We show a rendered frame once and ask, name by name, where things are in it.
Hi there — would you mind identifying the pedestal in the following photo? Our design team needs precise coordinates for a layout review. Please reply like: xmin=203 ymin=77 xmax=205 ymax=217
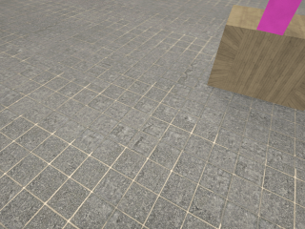
xmin=207 ymin=5 xmax=305 ymax=111

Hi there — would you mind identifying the carton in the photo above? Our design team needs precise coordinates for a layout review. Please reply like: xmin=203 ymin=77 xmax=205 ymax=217
xmin=256 ymin=0 xmax=302 ymax=35

